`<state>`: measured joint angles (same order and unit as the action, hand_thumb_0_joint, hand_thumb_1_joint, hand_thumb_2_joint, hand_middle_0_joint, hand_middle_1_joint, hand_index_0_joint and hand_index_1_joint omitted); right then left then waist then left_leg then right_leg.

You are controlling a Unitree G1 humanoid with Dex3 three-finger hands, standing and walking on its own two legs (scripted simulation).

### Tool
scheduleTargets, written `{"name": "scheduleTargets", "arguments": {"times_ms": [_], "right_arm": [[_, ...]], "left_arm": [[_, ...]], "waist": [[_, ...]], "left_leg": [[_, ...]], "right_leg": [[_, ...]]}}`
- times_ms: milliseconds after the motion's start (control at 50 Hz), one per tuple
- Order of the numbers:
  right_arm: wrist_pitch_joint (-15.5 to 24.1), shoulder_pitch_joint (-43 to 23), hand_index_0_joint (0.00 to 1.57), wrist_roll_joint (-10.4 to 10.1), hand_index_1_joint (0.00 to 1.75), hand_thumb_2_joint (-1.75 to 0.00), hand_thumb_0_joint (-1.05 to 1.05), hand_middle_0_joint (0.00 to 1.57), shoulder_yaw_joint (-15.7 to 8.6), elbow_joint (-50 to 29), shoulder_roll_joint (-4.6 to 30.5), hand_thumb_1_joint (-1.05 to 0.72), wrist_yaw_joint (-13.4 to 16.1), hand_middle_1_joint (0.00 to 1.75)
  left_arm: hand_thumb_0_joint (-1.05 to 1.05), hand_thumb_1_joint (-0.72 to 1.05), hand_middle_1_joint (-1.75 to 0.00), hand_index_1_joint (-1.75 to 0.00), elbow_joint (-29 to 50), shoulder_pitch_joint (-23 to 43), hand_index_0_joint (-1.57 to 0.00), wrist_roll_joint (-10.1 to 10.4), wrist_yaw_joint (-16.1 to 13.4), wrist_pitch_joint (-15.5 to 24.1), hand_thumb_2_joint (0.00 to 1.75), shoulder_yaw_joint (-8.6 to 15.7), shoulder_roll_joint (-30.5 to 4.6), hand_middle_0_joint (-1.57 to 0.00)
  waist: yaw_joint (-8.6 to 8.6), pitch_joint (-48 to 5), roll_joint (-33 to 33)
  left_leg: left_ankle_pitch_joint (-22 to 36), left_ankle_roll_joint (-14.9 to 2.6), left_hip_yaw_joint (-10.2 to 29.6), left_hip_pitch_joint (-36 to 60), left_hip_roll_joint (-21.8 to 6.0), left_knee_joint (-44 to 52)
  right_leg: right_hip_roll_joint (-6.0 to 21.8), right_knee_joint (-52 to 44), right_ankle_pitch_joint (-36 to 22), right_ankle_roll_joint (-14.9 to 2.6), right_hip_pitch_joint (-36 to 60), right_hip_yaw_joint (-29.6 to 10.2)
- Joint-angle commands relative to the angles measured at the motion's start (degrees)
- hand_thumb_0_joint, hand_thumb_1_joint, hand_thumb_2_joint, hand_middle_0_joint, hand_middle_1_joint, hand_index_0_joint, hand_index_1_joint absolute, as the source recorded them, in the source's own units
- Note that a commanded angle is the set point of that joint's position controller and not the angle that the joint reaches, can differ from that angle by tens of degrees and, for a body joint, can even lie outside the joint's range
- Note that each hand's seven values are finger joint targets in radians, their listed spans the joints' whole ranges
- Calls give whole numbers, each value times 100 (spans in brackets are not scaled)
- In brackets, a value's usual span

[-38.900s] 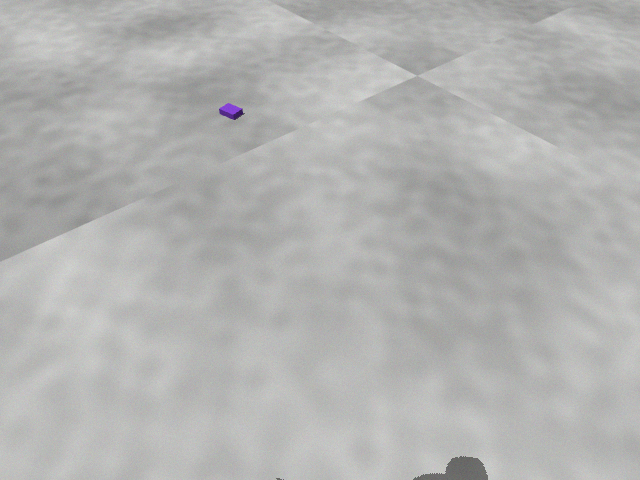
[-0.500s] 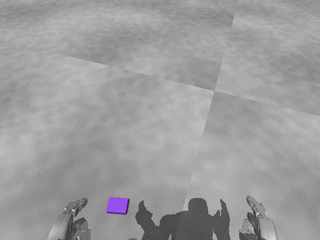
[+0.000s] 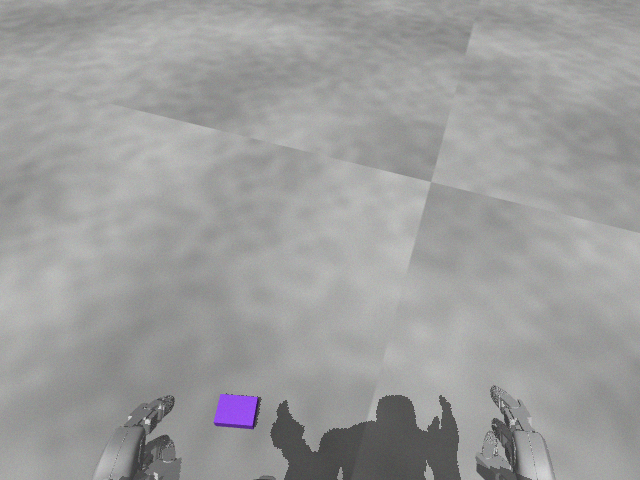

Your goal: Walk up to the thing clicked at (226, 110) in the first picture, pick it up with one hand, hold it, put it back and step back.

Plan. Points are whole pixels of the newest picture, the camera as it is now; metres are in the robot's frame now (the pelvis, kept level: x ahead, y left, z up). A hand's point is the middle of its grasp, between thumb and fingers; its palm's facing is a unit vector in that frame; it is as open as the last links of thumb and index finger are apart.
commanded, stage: home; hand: left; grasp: from above
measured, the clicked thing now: (236, 411) +0.42 +0.24 -0.70
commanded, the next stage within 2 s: stand in 0.74 s
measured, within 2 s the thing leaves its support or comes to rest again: neither
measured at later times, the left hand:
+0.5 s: hand (176, 466) +0.16 +0.18 -0.05, palm faces +0.04 -0.98 -0.20, open 7.4 cm
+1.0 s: hand (157, 479) +0.16 +0.21 -0.09, palm faces +0.01 -0.95 -0.31, open 7.4 cm
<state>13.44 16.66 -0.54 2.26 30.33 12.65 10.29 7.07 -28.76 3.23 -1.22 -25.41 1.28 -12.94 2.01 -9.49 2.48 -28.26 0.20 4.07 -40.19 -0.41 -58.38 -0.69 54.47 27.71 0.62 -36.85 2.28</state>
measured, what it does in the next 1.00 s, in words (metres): stands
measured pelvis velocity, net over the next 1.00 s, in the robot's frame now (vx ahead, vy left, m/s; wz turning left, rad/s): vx -0.01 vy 0.00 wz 0.00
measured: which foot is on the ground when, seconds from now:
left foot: down 0.00-1.00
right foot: down 0.00-1.00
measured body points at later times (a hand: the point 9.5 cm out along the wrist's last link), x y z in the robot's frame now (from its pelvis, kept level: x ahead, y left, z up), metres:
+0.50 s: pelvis +0.00 +0.00 +0.00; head +0.02 +0.01 +0.45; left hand +0.16 +0.23 -0.03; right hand +0.16 -0.24 -0.06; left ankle +0.01 +0.12 -0.68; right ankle +0.00 -0.13 -0.68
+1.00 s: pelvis -0.01 +0.00 +0.02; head +0.02 +0.01 +0.47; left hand +0.15 +0.26 -0.06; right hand +0.14 -0.26 -0.08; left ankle +0.01 +0.12 -0.68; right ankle +0.00 -0.13 -0.68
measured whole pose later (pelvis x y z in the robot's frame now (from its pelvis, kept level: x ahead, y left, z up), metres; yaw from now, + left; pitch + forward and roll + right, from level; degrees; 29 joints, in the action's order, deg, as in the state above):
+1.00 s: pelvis -0.01 +0.00 +0.02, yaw +0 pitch +3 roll +0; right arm 3.9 10.2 4.2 0.2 43.9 15.5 2.2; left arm -26.2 -13.1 -2.6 -1.8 -6.8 0.7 -15.7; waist -1.4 0.2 -1.2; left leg -23.9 -0.6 1.7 -27.9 1.6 -48.8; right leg 1.5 48.9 25.2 0.9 -26.7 0.0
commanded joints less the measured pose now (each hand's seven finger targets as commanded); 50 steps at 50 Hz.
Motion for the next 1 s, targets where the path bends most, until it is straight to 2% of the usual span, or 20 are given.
{"name": "scheduleTargets", "arguments": {"times_ms": [0,220,240,280,300,320,340,500,640,660,720,760,800,820,840,860,880,900,920,980], "right_arm": [[318,-389,20,7,30,-90,0,20,-325,-893,716,-90,70,30],[304,-397,20,1,30,-90,0,20,-320,-944,690,-90,61,30],[295,-394,20,2,30,-90,0,20,-351,-930,724,-90,61,30],[296,-407,20,4,30,-90,0,20,-323,-957,698,-90,60,30],[288,-376,20,-4,30,-90,0,20,-351,-964,725,-90,62,30],[291,-384,20,-7,30,-90,0,20,-328,-954,700,-90,60,30],[275,-388,20,-8,30,-90,0,20,-331,-950,691,-90,57,30],[254,-359,20,-6,30,-90,0,20,-369,-940,753,-90,51,30],[261,-368,20,-6,30,-90,0,20,-360,-975,729,-90,41,30],[255,-371,20,-5,30,-90,0,20,-334,-983,701,-90,34,30],[237,-345,20,-11,30,-90,0,20,-384,-965,771,-90,36,30],[233,-369,20,-9,30,-90,0,20,-346,-992,699,-90,36,30],[243,-359,20,-13,30,-90,0,20,-361,-956,722,-90,43,30],[-373,-738,20,696,30,-90,0,20,-548,449,1262,-90,-299,30],[-565,-738,20,698,30,-90,0,20,-650,534,1304,-90,-439,30],[-652,-697,20,686,30,-90,0,20,-618,532,1297,-90,-537,30],[-720,-626,20,699,30,-90,0,20,-628,534,1320,-90,-603,30],[-739,-673,20,621,30,-90,0,20,-599,622,1273,-90,-689,30],[-758,-681,20,444,30,-90,0,20,-604,772,1170,-90,-794,30],[-836,-897,20,323,30,-90,0,20,-676,988,1157,-90,-883,30]], "left_arm": [[0,90,-30,-30,1107,106,-20,-39,-23,262,90,367,-596,-20],[0,90,-30,-30,1178,144,-20,-30,-23,267,90,362,-586,-20],[0,90,-30,-30,1088,37,-20,-25,-29,256,90,440,-646,-20],[0,90,-30,-30,1148,126,-20,-25,-24,272,90,349,-571,-20],[0,90,-30,-30,1061,15,-20,-23,-28,259,90,418,-605,-20],[0,90,-30,-30,1210,113,-20,-34,-21,269,90,310,-570,-20],[0,90,-30,-30,1220,109,-20,-29,-38,277,90,395,-617,-20],[0,90,-30,-30,1131,93,-20,-35,-28,277,90,314,-570,-20],[0,90,-30,-30,1129,58,-20,-33,-38,264,90,399,-641,-20],[0,90,-30,-30,1164,88,-20,-22,-23,276,90,320,-577,-20],[0,90,-30,-30,1083,2,-20,-22,-29,255,90,405,-644,-20],[0,90,-30,-30,1231,147,-20,-28,-26,270,90,318,-583,-20],[0,90,-30,-30,1152,77,-20,-9,-34,258,90,417,-637,-20],[0,90,-30,-30,-859,1791,-20,-726,-251,1444,90,365,-1100,-20],[0,90,-30,-30,-1877,1385,-20,-747,-220,1836,90,487,-1205,-20],[0,90,-30,-30,-2131,1364,-20,-761,-190,2030,90,465,-1261,-20],[0,90,-30,-30,-2257,1441,-20,-725,-141,2129,90,411,-1188,-20],[0,90,-30,-30,-2487,1453,-20,-707,-117,2225,90,369,-1187,-20],[0,90,-30,-30,-2731,1537,-20,-682,-113,2278,90,368,-1203,-20],[0,90,-30,-30,-3455,1652,-20,-589,-124,2335,90,418,-1135,-20]], "waist": [[28,-415,-13],[37,-396,10],[11,-393,9],[30,-332,42],[47,-478,-37],[31,-440,17],[-19,-436,65],[63,-383,61],[37,-485,38],[48,-453,27],[42,-484,37],[54,-428,85],[44,-461,-55],[-399,933,-473],[-323,388,-686],[-261,179,-775],[-183,368,-452],[-298,216,-111],[-362,192,-38],[-421,165,-216]], "left_leg": [[1391,-96,-114,606,43,932],[1151,-106,-79,577,44,986],[1159,-109,-87,550,54,974],[1138,-108,-115,551,51,966],[1242,-111,-106,607,50,940],[1314,-99,-94,611,41,962],[1312,-94,-103,571,48,944],[1281,-81,-46,623,9,1003],[1292,-98,-79,586,39,943],[1350,-100,-93,626,37,927],[1441,-93,-98,636,36,918],[1410,-97,-128,627,47,896],[1311,-117,-87,585,48,899],[2133,-336,60,560,-98,1368],[2201,-421,-85,1021,-71,1362],[2300,-414,-48,1289,-82,1417],[2254,-385,39,1359,-87,1586],[2274,-403,158,1635,-116,1764],[2232,-398,165,1719,-115,1895],[2285,-367,195,2040,-128,2063]], "right_leg": [[-99,-851,-1250,-91,278,120],[-102,-882,-1059,-78,217,129],[-94,-879,-1062,-82,231,122],[-99,-898,-1062,-78,192,118],[-95,-863,-1144,-84,261,111],[-103,-830,-1193,-93,232,125],[-96,-846,-1188,-93,258,125],[-112,-797,-1131,-108,182,142],[-97,-831,-1178,-97,244,109],[-98,-840,-1243,-83,250,120],[-93,-808,-1304,-98,260,104],[-85,-846,-1318,-80,214,101],[-88,-872,-1223,-74,257,113],[429,-1252,-1238,-310,1267,-482],[539,-1390,-1325,-476,1447,-827],[584,-1366,-1511,-574,1466,-988],[453,-1388,-1610,-526,1335,-876],[474,-1277,-1769,-446,1572,-759],[512,-1304,-1784,-369,1772,-677],[503,-1571,-1714,-301,1801,-651]]}}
